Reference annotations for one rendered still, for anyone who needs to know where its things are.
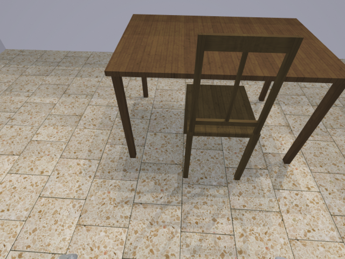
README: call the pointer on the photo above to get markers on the table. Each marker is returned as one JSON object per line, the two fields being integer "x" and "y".
{"x": 164, "y": 46}

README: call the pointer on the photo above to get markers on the chair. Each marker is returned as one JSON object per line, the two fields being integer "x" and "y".
{"x": 225, "y": 110}

